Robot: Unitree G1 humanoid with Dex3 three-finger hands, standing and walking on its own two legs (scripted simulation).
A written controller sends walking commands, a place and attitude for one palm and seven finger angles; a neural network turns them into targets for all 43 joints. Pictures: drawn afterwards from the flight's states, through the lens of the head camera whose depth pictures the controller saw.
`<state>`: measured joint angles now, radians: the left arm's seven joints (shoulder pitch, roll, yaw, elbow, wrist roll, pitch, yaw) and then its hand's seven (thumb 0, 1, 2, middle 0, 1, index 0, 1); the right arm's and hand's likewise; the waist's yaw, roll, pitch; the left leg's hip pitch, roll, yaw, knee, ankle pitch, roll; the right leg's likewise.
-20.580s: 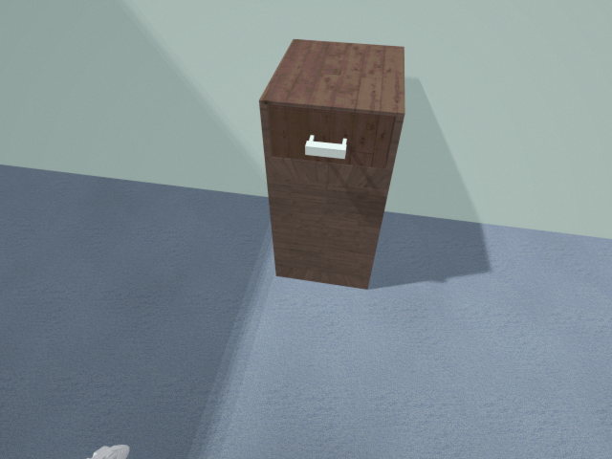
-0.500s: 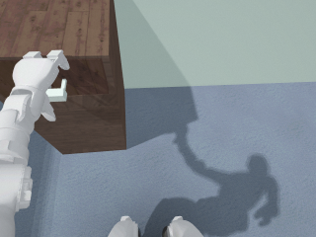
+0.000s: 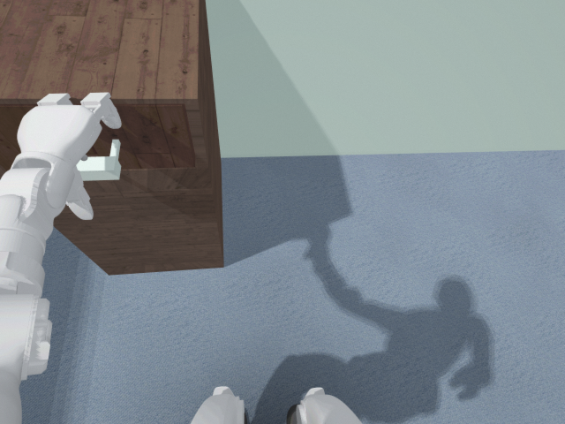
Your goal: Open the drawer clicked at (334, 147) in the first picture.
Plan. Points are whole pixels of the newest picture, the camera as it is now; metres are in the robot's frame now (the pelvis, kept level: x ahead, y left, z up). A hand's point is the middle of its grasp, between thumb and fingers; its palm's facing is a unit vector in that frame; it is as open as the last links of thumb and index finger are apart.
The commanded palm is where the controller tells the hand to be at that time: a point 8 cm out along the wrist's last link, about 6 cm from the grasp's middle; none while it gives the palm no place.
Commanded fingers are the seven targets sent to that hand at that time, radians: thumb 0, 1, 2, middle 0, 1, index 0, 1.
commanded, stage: move the hooked fingers above the handle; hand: left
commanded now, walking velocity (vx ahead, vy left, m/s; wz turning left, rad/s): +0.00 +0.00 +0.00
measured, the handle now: (84, 157) +0.53 +0.30 -0.03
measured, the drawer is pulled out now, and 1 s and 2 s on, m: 0.00 0.00 0.00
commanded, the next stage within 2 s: lower the fingers behind the handle in 0.48 s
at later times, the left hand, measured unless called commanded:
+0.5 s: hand (89, 156) +0.49 +0.26 +0.03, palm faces -0.09 -0.10 -0.99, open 13.9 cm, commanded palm +0.48 +0.28 +0.08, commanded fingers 0.00 -0.50 0.30 -0.30 -1.20 -0.30 -1.20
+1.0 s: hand (77, 171) +0.48 +0.29 +0.00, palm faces -0.15 -0.07 -0.99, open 13.8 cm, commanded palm +0.49 +0.29 +0.05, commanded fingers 0.00 -0.50 0.30 -0.30 -1.20 -0.30 -1.20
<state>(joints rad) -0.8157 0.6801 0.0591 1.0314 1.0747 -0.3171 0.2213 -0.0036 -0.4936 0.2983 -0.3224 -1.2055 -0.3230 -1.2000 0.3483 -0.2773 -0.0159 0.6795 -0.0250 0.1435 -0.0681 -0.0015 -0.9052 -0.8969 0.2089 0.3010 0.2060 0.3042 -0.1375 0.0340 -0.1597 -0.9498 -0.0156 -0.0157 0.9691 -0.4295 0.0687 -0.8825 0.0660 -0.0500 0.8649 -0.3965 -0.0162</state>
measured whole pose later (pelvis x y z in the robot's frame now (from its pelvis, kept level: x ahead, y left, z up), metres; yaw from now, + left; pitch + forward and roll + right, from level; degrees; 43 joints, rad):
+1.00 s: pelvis -0.01 +0.00 -0.01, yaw +0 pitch +26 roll -5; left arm -0.85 0.75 0.07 1.09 1.09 -0.33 0.19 0.00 -0.49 0.30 -0.32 -1.21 -0.32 -1.20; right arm 0.36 -0.28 0.00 0.68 -0.02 0.13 -0.08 0.00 -0.90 -0.90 0.21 0.30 0.21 0.30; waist -0.15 0.03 -0.16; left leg -1.05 -0.01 -0.02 1.04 -0.45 0.07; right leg -0.98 0.07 -0.06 0.93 -0.41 -0.02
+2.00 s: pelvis -0.05 -0.01 -0.05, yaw -1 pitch +29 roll -5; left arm -1.00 0.80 0.03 1.18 1.11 -0.14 0.24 0.00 -0.49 0.30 -0.25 -1.28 -0.31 -1.23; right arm 0.32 -0.27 0.05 0.62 0.00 0.12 -0.06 0.00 -0.91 -0.90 0.21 0.30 0.21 0.30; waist -0.17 0.05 -0.16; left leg -1.28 0.00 -0.01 1.23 -0.45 0.07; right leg -1.22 0.07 -0.07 1.14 -0.43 -0.02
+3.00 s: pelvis +0.01 +0.00 +0.01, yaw -1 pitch +22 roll -4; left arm -0.74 0.67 0.07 1.01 1.05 -0.20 0.22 0.00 -0.49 0.30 -0.32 -1.20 -0.32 -1.20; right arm 0.35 -0.27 -0.02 0.69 -0.01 0.18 -0.04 0.00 -0.91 -0.90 0.21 0.30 0.21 0.30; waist -0.09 0.06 -0.16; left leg -0.87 -0.01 0.00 0.91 -0.43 0.07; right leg -0.81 0.07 -0.02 0.80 -0.39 -0.01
